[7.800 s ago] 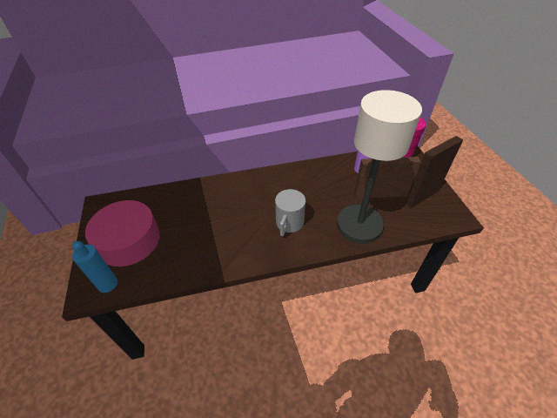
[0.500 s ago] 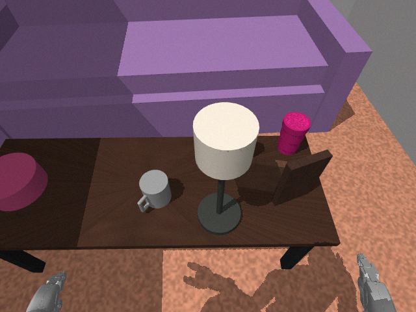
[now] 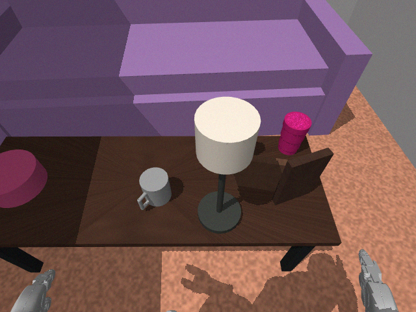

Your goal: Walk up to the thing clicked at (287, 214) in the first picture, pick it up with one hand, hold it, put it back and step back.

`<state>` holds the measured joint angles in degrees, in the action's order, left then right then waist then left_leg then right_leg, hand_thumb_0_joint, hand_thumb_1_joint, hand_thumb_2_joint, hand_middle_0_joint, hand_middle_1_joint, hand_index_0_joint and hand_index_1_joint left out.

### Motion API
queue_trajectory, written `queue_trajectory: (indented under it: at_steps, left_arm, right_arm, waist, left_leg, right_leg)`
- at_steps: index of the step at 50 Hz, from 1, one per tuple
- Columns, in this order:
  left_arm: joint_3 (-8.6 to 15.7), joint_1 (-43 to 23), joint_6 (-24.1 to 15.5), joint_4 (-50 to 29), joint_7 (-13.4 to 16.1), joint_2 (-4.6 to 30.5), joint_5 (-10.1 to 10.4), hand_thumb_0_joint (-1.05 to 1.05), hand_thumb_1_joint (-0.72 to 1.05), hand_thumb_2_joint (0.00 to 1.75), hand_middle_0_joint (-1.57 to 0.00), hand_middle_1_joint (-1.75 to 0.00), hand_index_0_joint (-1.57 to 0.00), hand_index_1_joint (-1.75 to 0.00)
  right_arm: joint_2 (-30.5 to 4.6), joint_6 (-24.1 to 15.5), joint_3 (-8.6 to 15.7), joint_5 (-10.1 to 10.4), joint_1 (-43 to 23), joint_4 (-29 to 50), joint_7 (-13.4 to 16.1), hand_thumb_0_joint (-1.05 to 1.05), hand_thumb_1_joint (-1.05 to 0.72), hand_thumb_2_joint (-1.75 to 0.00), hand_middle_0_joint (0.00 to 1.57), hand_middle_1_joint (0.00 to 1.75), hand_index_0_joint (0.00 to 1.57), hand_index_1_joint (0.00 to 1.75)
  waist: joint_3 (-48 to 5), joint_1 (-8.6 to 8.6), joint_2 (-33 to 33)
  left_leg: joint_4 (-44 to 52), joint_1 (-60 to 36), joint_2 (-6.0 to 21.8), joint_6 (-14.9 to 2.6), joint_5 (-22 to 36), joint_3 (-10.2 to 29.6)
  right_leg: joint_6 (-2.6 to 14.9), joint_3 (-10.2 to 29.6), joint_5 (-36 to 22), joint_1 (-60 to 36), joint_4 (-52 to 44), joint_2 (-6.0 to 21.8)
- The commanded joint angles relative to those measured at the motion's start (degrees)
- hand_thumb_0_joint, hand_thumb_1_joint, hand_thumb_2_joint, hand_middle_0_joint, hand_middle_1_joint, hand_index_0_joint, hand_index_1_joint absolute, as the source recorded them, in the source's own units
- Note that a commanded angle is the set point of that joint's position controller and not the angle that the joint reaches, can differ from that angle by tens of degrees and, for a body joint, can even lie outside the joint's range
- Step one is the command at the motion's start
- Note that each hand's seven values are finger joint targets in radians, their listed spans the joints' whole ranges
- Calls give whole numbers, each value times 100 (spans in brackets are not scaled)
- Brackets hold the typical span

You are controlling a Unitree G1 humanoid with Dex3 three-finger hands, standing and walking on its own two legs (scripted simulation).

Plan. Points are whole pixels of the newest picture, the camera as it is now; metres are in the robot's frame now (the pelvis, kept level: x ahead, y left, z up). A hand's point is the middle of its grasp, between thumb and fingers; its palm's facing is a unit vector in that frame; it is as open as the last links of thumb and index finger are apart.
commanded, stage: go down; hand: left
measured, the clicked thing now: (152, 191) +0.50 +0.19 -0.23
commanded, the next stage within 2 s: none
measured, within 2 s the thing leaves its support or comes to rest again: neither
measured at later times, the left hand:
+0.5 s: hand (54, 251) +0.25 +0.31 -0.02, palm faces +0.17 -0.95 -0.28, open 17.6 cm
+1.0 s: hand (41, 189) +0.35 +0.35 +0.03, palm faces +0.18 -0.98 -0.13, open 17.5 cm
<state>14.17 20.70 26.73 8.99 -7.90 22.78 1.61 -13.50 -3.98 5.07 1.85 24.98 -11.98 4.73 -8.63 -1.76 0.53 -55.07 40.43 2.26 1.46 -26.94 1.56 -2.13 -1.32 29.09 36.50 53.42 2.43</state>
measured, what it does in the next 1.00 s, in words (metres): stands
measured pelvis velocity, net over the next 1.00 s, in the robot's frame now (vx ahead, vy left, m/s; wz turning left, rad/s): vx -0.02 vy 0.01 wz -0.03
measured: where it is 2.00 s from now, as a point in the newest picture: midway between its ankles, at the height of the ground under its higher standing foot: outside the picture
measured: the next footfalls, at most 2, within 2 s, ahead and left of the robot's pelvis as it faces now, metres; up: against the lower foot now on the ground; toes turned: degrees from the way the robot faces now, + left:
none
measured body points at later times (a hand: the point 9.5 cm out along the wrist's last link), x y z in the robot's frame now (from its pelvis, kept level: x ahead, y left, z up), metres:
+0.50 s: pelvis -0.01 +0.00 +0.00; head +0.03 +0.01 +0.44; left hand +0.24 +0.36 +0.00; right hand +0.14 -0.26 -0.04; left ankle +0.00 +0.13 -0.68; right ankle -0.03 -0.14 -0.68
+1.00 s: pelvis -0.02 +0.01 +0.00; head +0.06 +0.03 +0.44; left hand +0.34 +0.40 +0.04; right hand +0.13 -0.26 -0.04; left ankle +0.00 +0.13 -0.68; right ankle -0.03 -0.14 -0.68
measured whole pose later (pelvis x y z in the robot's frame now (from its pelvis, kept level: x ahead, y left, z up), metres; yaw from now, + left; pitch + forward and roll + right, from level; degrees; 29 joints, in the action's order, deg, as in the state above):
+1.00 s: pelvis -0.02 +0.01 +0.00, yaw -1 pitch +14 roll -2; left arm 30.3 -24.3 -1.5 53.8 -23.4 40.0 5.3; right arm -14.2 -9.1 0.8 0.8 20.2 -19.4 4.1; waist -5.9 -4.7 -1.4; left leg -54.9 44.1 3.4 1.1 -25.1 1.1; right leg -2.3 -0.7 26.0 40.1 51.9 1.2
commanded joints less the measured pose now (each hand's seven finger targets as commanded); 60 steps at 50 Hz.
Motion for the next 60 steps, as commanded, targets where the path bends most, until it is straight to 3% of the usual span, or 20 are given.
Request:
queue_trajectory:
  at_steps: [1, 8, 10, 11, 13, 14, 17, 21, 28, 29, 32, 33, 38, 40, 44, 47, 49, 53, 54, 60]
  left_arm:
    - [677, -9, -208, -1059, 46, 1269, -13, 0, -60, 12, -6, -6, -4, -8]
    - [721, -67, -205, -1151, 23, 1343, 34, 0, -61, 12, -6, -6, -4, -8]
    - [764, -370, -272, -1258, 10, 1442, 54, 0, -61, 13, -6, -6, -4, -9]
    - [831, -446, -305, -1214, 2, 1516, 58, 0, -61, 12, -6, -6, -4, -9]
    - [862, -920, -411, -1329, -1, 1672, 77, 0, -61, 14, -6, -7, -4, -10]
    - [967, -1101, -469, -1209, -18, 1798, 96, 0, -61, 13, -6, -7, -4, -10]
    - [1039, -1907, -654, -998, -82, 1943, 183, 0, -61, 14, -6, -8, -4, -11]
    - [1274, -2862, -919, -423, -277, 2374, 310, 0, -61, 13, -6, -7, -4, -10]
    - [1479, -3601, -1240, 1593, -864, 2696, 439, 0, -61, 11, -5, -6, -4, -8]
    - [1409, -3856, -1339, 1740, -953, 2695, 450, 0, -61, 10, -5, -6, -4, -8]
    - [1577, -4306, -1717, 2353, -1154, 2964, 477, 0, -61, 10, -5, -7, -4, -8]
    - [1749, -4448, -1875, 2380, -1216, 3196, 476, 0, -61, 10, -5, -6, -4, -8]
    - [1851, -5348, -2575, 2797, -1377, 3442, 488, 0, -61, 10, -5, -7, -4, -8]
    - [2030, -5571, -2822, 2809, -1398, 3810, 467, 0, -61, 10, -5, -7, -4, -8]
    - [2008, -5819, -3092, 3213, -1511, 3777, 500, 0, -56, 10, -4, -6, -4, -7]
    - [2069, -6078, -3247, 3378, -1541, 3964, 478, 0, -56, 11, -4, -5, -3, -6]
    - [1967, -6201, -3305, 3543, -1623, 3799, 511, 0, -54, 12, -3, -5, -3, -6]
    - [2096, -6387, -3436, 3805, -1677, 4082, 519, 0, -57, 9, -4, -5, -4, -6]
    - [2150, -6454, -3482, 3768, -1679, 4149, 516, 0, -56, 10, -4, -5, -3, -6]
    - [2187, -6732, -3645, 3988, -1743, 4232, 558, 0, -56, 10, -3, -5, -3, -6]
  right_arm:
    - [-770, -308, 336, -1, -15, 1096, 124, 0, 55, -5, 5, 5, 5, 5]
    - [-775, -339, 325, -5, 122, 1192, 163, 0, 54, -5, 5, 5, 5, 5]
    - [-667, -357, 196, 9, 122, 1158, 168, 0, 53, -5, 5, 5, 5, 5]
    - [-796, -363, 350, 6, 134, 1290, 193, 0, 53, -5, 5, 5, 5, 5]
    - [-631, -406, 142, 4, 169, 1051, 206, 0, 54, -5, 5, 5, 5, 5]
    - [-775, -433, 293, 0, 171, 1039, 242, 0, 53, -5, 5, 5, 5, 5]
    - [-726, -556, 223, 5, 120, 770, 275, 0, 53, -5, 5, 5, 5, 5]
    - [-735, -708, 88, 26, -109, 693, 341, 0, 53, -5, 5, 5, 5, 5]
    - [-828, -740, -33, 19, -291, 412, 281, 0, 53, -5, 5, 5, 5, 5]
    - [-812, -744, -41, 12, -229, 423, 270, 0, 53, -5, 5, 5, 5, 5]
    - [-779, -789, -107, 7, -421, 345, 210, 0, 54, -5, 5, 5, 5, 5]
    - [-907, -798, 8, -3, -251, 371, 193, 0, 53, -5, 5, 5, 5, 5]
    - [-928, -873, 71, -17, -463, 306, 123, 0, 54, -5, 5, 5, 5, 5]
    - [-1005, -859, 90, -43, -404, 394, 89, 0, 54, -5, 5, 5, 5, 5]
    - [-866, -798, -78, -82, -296, 33, 23, 0, 54, -5, 5, 5, 5, 5]
    - [-1061, -803, 71, -104, -461, 206, 23, 0, 53, -6, 5, 5, 5, 5]
    - [-816, -760, -145, -109, -302, -155, -18, 0, 54, -6, 5, 5, 5, 5]
    - [-1086, -747, 44, -129, -435, 13, -17, 0, 53, -6, 5, 5, 5, 5]
    - [-952, -750, -126, -130, -497, 101, -53, 0, 53, -6, 5, 5, 5, 5]
    - [-1147, -725, 62, -125, -560, 179, -108, 0, 53, -5, 5, 5, 5, 5]
  waist:
    - [-649, 126, 429]
    - [-672, 48, 419]
    - [-642, 69, 532]
    - [-738, -40, 427]
    - [-582, 29, 580]
    - [-576, -78, 493]
    - [-578, -101, 649]
    - [-836, -68, 643]
    - [-971, 85, 506]
    - [-1029, -9, 393]
    - [-908, 47, 360]
    - [-1216, 49, 376]
    - [-1271, -16, 496]
    - [-1564, -2, 711]
    - [-1702, -58, 982]
    - [-1824, -166, 896]
    - [-1620, -192, 1092]
    - [-1745, -327, 848]
    - [-1705, -243, 884]
    - [-1735, -315, 1004]
  left_leg:
    - [775, -787, -218, -107, 1492, -148]
    - [644, -789, -204, -117, 1719, -133]
    - [695, -784, -187, -103, 1578, -100]
    - [660, -858, -184, -120, 1638, -111]
    - [651, -743, -211, -115, 1487, -135]
    - [671, -771, -192, -134, 1357, -112]
    - [734, -802, -181, -134, 1106, -97]
    - [728, -929, -194, -155, 1248, -83]
    - [783, -988, -156, -156, 1819, -68]
    - [743, -1026, -158, -182, 1873, -96]
    - [689, -814, -179, -206, 1759, -163]
    - [696, -1002, -150, -203, 1943, -143]
    - [738, -1064, -111, -197, 1801, -116]
    - [750, -1249, -109, -171, 1842, -116]
    - [633, -1477, -43, -159, 2562, -75]
    - [621, -1510, -48, -184, 2460, -84]
    - [643, -1504, -24, -164, 2440, -72]
    - [566, -1399, -25, -215, 2365, -67]
    - [574, -1320, -33, -209, 2314, -64]
    - [641, -1333, 62, -141, 2089, 69]
  right_leg:
    - [186, -207, -1439, -139, -702, -220]
    - [156, -201, -1689, -117, -615, -213]
    - [168, -205, -1523, -93, -601, -221]
    - [142, -193, -1621, -81, -622, -216]
    - [152, -158, -1524, -16, -634, -190]
    - [137, -153, -1415, 64, -651, -200]
    - [157, -132, -1213, 95, -674, -186]
    - [153, -107, -1343, -66, -716, -163]
    - [207, -133, -1745, -253, -712, -201]
    - [186, -114, -1844, -257, -737, -199]
    - [175, -21, -1782, -201, -778, -162]
    - [183, -50, -1914, -300, -717, -194]
    - [213, -64, -1732, -132, -713, -236]
    - [231, -69, -1732, -185, -736, -234]
    - [237, -90, -2168, -54, -649, -251]
    - [221, -67, -2172, -82, -704, -251]
    - [244, -92, -2063, 141, -698, -263]
    - [205, -84, -2142, 121, -729, -268]
    - [222, -90, -2068, 104, -698, -273]
    - [278, -175, -1651, 403, -616, -334]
